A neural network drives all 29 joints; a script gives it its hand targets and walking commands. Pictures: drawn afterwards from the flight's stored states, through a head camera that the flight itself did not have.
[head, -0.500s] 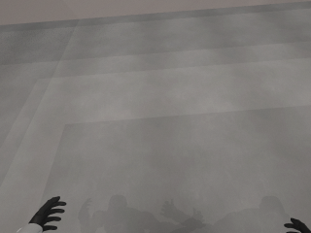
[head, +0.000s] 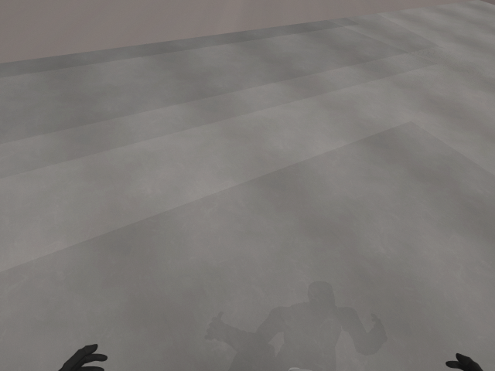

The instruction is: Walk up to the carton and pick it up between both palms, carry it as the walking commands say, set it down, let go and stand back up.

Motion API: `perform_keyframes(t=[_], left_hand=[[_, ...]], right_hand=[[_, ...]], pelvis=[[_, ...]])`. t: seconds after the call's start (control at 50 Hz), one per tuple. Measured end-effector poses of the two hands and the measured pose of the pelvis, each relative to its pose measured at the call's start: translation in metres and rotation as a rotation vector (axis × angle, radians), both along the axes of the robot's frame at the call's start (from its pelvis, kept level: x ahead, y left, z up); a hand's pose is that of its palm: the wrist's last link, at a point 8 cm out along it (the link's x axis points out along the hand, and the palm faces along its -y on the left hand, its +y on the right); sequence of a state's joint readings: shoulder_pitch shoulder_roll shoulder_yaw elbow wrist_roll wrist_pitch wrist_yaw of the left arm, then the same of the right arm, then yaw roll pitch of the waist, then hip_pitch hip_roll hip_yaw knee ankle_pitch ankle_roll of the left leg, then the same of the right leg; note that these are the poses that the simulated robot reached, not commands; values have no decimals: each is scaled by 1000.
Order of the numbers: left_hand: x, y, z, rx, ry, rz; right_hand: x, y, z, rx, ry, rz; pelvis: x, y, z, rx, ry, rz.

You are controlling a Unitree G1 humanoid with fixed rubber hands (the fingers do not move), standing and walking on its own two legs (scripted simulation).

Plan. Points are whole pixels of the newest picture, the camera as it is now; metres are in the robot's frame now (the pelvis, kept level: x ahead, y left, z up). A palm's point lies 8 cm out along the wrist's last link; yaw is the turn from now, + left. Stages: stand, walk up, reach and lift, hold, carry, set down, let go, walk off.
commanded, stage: walk up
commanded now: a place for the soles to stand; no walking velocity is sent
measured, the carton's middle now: out of the picture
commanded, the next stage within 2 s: none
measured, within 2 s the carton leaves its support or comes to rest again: neither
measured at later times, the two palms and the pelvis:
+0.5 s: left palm (199, 266) +0.33 +0.11 -0.06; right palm out of the picture +0.08 -0.49 -0.12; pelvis +0.11 -0.15 +0.00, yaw -20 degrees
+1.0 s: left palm (304, 175) +0.63 -0.14 -0.09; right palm out of the picture +0.11 -0.59 -0.04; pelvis +0.31 -0.28 +0.00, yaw -46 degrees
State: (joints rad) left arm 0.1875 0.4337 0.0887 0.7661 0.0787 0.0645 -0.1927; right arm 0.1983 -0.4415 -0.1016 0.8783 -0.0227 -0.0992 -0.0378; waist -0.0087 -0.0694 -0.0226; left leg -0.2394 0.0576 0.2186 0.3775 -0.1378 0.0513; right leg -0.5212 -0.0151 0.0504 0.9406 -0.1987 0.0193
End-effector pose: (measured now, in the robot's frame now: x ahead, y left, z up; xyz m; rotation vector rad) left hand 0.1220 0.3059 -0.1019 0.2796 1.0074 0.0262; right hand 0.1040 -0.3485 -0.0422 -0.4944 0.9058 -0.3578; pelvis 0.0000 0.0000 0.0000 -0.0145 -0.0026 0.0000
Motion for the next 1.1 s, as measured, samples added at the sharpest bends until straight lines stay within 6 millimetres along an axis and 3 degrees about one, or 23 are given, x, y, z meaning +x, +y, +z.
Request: perform_keyframes(t=[0.08,0.16,0.28,0.36,0.46,0.6,0.66,0.72,0.8,0.92,1.02,1.1], left_hand=[[46,-14,9,1,-31,-68],[92,-37,20,11,-75,-108],[157,-96,32,68,-105,-190],[190,-145,36,124,-113,-237],[203,-186,42,135,-70,-250],[222,-216,22,133,60,-287],[245,-233,7,104,91,-306],[286,-257,-13,67,89,-349],[351,-311,-22,35,76,-475],[449,-389,-5,33,38,-691],[524,-464,15,18,-45,-775],[567,-542,23,-19,-102,-837]], right_hand=[[-16,-26,9,-10,-11,-83],[-37,-51,0,8,40,-154],[-63,-97,-34,76,120,-259],[-68,-132,-67,137,153,-329],[-40,-142,-80,220,170,-336],[27,-167,-66,212,106,-320],[52,-186,-53,172,78,-346],[72,-209,-42,96,28,-381],[71,-234,-19,16,-31,-481],[37,-249,7,-28,-54,-670],[0,-244,0,20,40,-828],[-23,-236,-18,105,145,-939]], pelvis=[[15,-13,2,6,-3,-69],[31,-34,2,18,4,-121],[57,-79,-8,59,28,-196],[77,-113,-19,40,36,-248],[101,-142,-8,38,53,-324],[146,-179,-3,13,42,-437],[176,-194,-4,1,41,-486],[211,-209,-15,-12,44,-540],[240,-223,-14,18,18,-636],[280,-252,-2,6,-3,-742],[312,-290,3,5,-11,-810],[334,-329,0,19,-12,-852]])
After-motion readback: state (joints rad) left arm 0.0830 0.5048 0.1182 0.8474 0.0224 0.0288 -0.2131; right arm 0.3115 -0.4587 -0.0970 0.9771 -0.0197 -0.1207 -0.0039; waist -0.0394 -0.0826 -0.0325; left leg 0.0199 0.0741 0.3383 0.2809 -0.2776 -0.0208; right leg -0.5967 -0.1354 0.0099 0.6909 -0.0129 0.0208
